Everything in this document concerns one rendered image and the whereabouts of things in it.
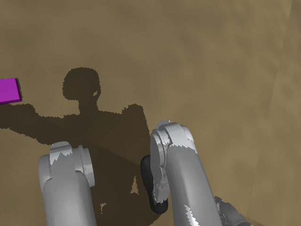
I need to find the right robot foot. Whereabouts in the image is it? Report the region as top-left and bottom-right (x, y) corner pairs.
(140, 155), (168, 214)

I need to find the small box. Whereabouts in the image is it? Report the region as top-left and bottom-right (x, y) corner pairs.
(0, 78), (22, 105)

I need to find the right robot hand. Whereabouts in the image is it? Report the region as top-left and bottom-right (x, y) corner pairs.
(214, 196), (246, 226)

